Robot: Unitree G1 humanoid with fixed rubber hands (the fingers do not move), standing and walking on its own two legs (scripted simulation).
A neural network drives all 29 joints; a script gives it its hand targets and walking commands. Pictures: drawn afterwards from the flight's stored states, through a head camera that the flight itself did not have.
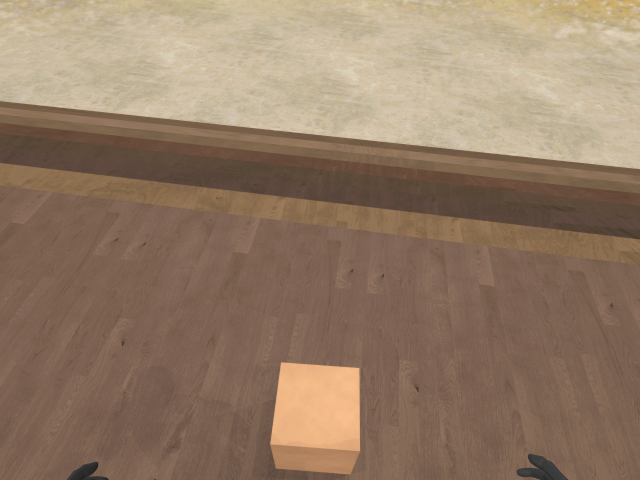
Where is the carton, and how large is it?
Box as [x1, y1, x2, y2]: [270, 362, 359, 473]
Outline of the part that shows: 281,362 270,442 276,468 350,473 359,452 358,368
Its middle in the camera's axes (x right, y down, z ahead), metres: +0.00 +0.50 +1.07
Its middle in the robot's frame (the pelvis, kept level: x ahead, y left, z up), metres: +0.39 -0.02 -0.66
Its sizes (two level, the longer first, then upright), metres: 0.210 0.200 0.250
